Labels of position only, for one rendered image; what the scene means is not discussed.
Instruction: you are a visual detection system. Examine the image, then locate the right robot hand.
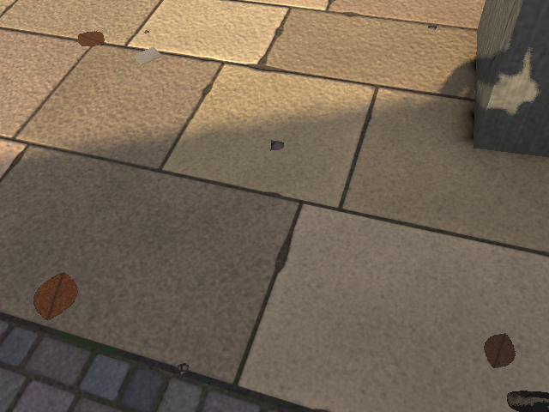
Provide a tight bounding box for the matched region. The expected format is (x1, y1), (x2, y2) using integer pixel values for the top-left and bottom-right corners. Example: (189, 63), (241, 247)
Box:
(507, 391), (549, 412)

